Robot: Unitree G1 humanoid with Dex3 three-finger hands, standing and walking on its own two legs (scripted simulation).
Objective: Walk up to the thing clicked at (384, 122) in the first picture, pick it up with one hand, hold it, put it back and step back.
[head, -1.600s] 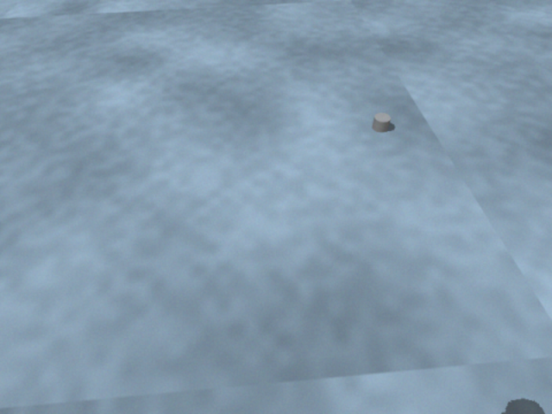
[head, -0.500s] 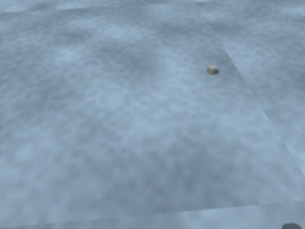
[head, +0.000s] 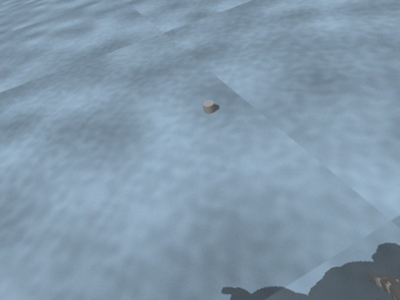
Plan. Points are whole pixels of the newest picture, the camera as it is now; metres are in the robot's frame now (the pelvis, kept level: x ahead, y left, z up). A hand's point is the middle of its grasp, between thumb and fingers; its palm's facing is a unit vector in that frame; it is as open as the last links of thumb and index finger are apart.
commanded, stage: walk up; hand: left
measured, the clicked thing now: (209, 106) +1.71 +0.18 -0.71
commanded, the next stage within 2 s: none
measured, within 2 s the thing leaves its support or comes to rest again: neither
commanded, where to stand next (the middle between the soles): +1.44 +0.58 m, yaw -88 degrees
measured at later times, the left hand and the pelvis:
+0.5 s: hand (116, 183) +0.51 +0.37 -0.12, palm faces -0.39 -0.80 -0.46, open 7.4 cm; pelvis +0.30 +0.12 +0.02, yaw -20 degrees
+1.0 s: hand (137, 121) +0.82 +0.36 -0.11, palm faces -0.49 -0.69 -0.53, open 7.4 cm; pelvis +0.61 +0.16 +0.00, yaw -36 degrees
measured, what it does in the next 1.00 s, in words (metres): walks ahead, turning right: left foot, then right foot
